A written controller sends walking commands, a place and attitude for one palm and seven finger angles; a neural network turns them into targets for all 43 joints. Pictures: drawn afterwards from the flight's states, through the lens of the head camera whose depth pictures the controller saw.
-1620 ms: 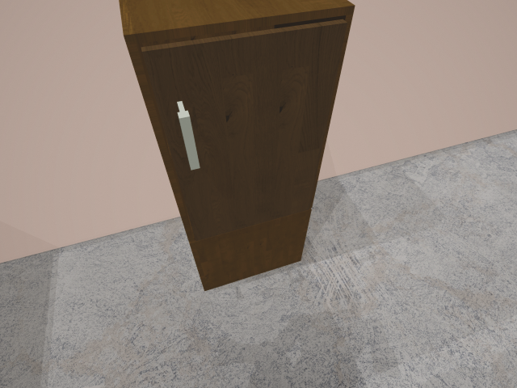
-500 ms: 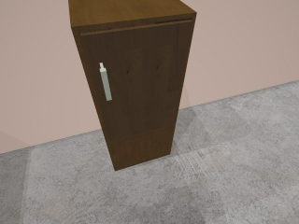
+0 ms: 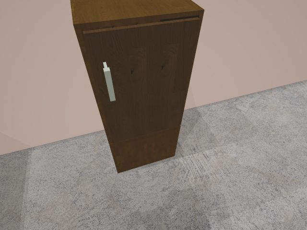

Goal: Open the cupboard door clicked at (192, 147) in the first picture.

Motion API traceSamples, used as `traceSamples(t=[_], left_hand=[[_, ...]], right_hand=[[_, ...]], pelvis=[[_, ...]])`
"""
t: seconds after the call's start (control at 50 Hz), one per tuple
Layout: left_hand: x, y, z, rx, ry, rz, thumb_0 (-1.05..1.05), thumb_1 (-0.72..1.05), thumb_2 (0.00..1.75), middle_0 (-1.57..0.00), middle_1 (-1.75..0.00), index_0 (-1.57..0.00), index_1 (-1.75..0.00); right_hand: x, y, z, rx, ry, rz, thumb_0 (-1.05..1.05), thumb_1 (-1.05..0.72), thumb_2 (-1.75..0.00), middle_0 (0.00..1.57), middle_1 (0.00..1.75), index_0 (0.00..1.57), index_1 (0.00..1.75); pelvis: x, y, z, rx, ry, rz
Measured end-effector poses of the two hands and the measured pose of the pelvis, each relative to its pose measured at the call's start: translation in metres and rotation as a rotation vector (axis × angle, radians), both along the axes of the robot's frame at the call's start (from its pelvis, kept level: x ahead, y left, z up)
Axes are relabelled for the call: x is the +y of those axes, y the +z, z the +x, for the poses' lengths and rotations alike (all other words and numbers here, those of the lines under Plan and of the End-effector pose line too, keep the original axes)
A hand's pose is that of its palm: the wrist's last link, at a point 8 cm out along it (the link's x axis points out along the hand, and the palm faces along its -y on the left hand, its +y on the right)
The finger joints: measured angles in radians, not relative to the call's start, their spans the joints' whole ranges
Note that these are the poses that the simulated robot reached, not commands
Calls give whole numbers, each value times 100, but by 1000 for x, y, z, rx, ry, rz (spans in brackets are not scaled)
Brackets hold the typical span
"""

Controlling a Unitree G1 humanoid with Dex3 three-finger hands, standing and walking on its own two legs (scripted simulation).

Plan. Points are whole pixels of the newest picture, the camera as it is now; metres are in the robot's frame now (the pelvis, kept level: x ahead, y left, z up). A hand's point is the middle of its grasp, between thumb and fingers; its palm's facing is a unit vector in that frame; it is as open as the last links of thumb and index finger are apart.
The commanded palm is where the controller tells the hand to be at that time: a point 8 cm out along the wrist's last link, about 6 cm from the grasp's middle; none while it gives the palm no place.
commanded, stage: walk to a spot facing it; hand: left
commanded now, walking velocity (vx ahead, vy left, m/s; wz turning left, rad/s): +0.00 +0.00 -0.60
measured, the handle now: (108, 82) +0.57 +0.20 +0.05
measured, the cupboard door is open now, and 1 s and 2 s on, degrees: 0 0 0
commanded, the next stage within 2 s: none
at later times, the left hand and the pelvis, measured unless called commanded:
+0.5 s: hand out of the picture +0.06 +0.15 -0.17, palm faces -0.17 -0.95 -0.26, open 7.3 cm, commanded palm none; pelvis -0.01 -0.04 -0.01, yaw -15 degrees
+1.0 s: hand (99, 214) +0.20 +0.19 -0.18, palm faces -0.45 -0.86 -0.24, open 7.4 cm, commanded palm none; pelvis +0.02 +0.03 -0.01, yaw -33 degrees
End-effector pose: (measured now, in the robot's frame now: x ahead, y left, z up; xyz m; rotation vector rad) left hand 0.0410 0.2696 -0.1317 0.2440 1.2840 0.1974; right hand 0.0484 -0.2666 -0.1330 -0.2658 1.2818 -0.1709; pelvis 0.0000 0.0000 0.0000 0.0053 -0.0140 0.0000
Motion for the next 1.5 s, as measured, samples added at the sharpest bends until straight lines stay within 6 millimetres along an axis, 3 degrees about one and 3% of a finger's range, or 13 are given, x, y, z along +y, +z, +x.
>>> traceSamples(t=[0.2, 0.34, 0.54, 0.7, 0.86, 0.96, 1.08, 1.2, 1.36, 1.42, 1.5], left_hand=[[-17, -15, 4, 51, -61, -25, 1, 91, 90, -21, -30, -20, -30], [-47, -15, 21, 15, -127, -6, 1, 91, 90, -21, -30, -20, -30], [-75, 1, 31, 42, -202, -26, 1, 91, 90, -21, -30, -21, -30], [-65, 1, 63, 27, -289, -27, 1, 91, 90, -21, -30, -21, -30], [-37, -14, 116, 0, -393, -36, 1, 91, 90, -21, -30, -21, -30], [-32, -16, 158, -38, -479, -55, 1, 91, 90, -20, -30, -20, -30], [-51, -10, 190, -40, -585, -84, 1, 91, 90, -20, -30, -20, -30], [-101, -10, 212, -30, -719, -108, 1, 91, 90, -20, -30, -20, -30], [-199, -6, 229, -143, -925, -127, 1, 91, 90, -20, -30, -20, -30], [-218, 1, 226, -178, -948, -126, 1, 91, 90, -20, -30, -20, -30], [-226, 7, 219, -164, -974, -111, 0, 91, 90, -21, -30, -20, -30]], right_hand=[[10, -16, -18, -50, -120, 41, 0, -90, -90, 20, 29, 21, 30], [-9, -42, -43, -31, -208, 86, 0, -90, -90, 20, 30, 21, 30], [-34, -14, -38, -85, -293, 58, 1, -90, -90, 20, 29, 20, 30], [-35, 3, -22, -178, -355, 13, 1, -90, -90, 20, 29, 20, 30], [-9, 18, -21, -260, -423, -54, 0, -90, -90, 20, 29, 20, 30], [20, 23, -58, -202, -470, -79, 0, -90, -90, 20, 29, 21, 30], [53, 23, -112, -104, -595, -62, 0, -90, -90, 20, 29, 21, 30], [82, 13, -175, -11, -756, -22, 0, -90, -90, 20, 30, 21, 30], [102, -21, -256, 91, -948, 59, 0, -90, -90, 20, 30, 21, 30], [99, -25, -268, 114, -990, 66, 1, -90, -90, 20, 29, 20, 30], [85, -19, -261, 52, -1017, 49, 1, -90, -90, 20, 29, 20, 30]], pelvis=[[-4, -13, -9, 5, -115, 26], [-27, -27, -11, -1, -185, 24], [-37, -6, -10, 29, -286, 34], [-24, -3, -3, 36, -386, 24], [9, -11, 10, 52, -483, -1], [24, -9, 14, 32, -545, -10], [30, -1, 20, 22, -628, -29], [25, -3, 17, 17, -716, -25], [-1, -22, -1, 17, -829, -3], [-6, -20, -6, 11, -851, -12], [-11, -13, -10, 5, -897, -1]])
